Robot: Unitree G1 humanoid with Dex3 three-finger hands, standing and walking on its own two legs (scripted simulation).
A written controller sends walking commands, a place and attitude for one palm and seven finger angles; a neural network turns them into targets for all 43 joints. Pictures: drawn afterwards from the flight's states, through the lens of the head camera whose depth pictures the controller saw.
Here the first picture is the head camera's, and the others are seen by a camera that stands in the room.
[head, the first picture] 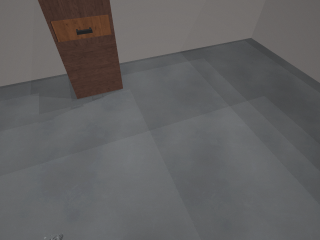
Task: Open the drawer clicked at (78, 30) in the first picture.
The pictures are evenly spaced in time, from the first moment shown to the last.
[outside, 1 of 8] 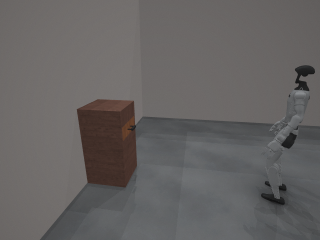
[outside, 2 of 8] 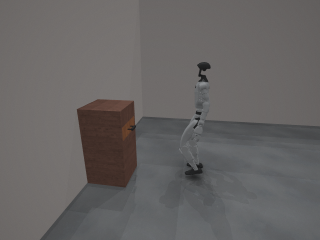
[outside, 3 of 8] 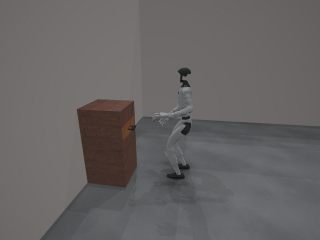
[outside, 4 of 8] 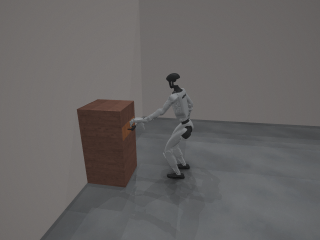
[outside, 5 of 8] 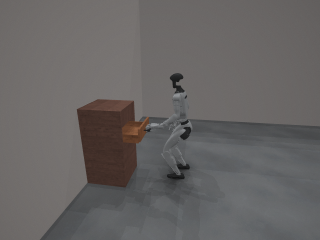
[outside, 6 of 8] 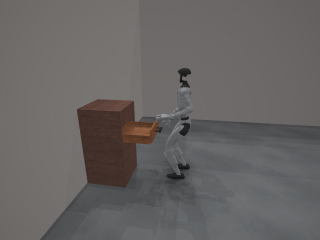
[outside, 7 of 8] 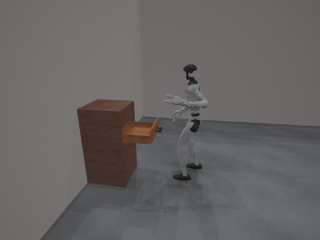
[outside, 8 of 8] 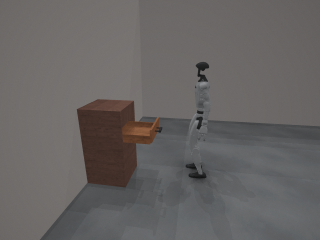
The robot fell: no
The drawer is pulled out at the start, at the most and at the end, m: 0.00 0.30 0.30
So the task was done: yes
